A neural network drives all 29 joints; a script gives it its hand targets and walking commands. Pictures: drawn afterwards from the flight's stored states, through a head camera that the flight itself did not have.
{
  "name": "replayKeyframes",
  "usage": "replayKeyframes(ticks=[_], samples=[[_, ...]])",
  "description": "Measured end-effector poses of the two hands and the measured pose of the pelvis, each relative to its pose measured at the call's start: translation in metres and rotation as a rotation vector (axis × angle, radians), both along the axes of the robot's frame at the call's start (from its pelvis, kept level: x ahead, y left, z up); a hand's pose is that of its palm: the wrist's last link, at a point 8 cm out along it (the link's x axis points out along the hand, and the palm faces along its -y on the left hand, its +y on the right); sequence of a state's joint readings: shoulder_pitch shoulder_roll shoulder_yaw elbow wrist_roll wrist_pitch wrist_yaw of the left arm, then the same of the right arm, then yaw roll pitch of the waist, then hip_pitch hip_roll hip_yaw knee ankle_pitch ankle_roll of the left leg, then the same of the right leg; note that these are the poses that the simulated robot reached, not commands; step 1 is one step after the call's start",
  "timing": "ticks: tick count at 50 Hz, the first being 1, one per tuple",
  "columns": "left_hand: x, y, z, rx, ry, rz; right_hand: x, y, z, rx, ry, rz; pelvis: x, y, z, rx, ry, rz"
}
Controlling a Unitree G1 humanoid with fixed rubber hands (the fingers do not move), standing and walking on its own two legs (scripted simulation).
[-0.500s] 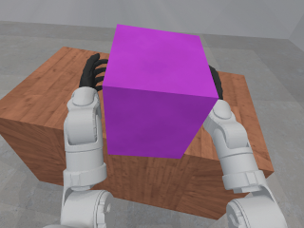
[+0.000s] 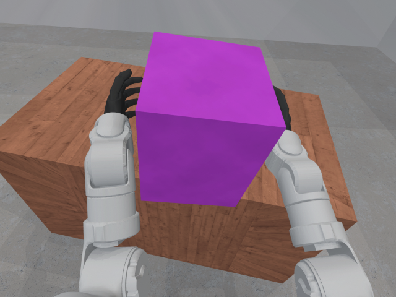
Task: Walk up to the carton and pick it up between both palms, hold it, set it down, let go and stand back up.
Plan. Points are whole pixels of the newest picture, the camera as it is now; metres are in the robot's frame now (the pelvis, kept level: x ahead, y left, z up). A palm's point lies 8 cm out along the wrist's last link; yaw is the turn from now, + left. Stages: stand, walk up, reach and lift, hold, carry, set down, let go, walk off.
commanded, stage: hold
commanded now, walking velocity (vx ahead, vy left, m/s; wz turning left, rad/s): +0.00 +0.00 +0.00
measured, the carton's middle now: (198, 126) +0.39 +0.01 +0.16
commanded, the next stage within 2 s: none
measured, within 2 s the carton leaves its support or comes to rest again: neither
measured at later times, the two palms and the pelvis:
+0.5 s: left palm (116, 117) +0.36 +0.15 +0.20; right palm (275, 129) +0.36 -0.14 +0.18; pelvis +0.00 +0.00 +0.00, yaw +0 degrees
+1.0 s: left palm (115, 117) +0.36 +0.15 +0.20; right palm (276, 128) +0.36 -0.14 +0.18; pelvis +0.00 +0.00 +0.00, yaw +1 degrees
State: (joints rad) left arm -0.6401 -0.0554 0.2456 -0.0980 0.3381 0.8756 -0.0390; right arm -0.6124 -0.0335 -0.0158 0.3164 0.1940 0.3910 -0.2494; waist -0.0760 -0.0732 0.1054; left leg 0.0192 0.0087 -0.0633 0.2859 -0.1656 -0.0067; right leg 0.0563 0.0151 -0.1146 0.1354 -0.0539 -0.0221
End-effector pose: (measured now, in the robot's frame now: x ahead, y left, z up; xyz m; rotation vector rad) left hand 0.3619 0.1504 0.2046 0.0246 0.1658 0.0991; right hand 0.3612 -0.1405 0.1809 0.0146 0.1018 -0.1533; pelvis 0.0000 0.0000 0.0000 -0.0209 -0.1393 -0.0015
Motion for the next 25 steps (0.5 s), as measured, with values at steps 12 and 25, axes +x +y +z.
replayKeyframes(ticks=[12,25], samples=[[-0.005,0.003,0.005,-0.009,-0.033,0.003,-0.003,0.003,0.008,-0.005,-0.033,0.004,0.001,-0.001,0.000,-0.001,0.003,0.005],[-0.001,0.003,-0.004,0.000,0.003,0.000,-0.001,0.003,-0.002,0.004,0.002,0.002,-0.002,0.000,0.000,-0.001,0.007,0.008]])
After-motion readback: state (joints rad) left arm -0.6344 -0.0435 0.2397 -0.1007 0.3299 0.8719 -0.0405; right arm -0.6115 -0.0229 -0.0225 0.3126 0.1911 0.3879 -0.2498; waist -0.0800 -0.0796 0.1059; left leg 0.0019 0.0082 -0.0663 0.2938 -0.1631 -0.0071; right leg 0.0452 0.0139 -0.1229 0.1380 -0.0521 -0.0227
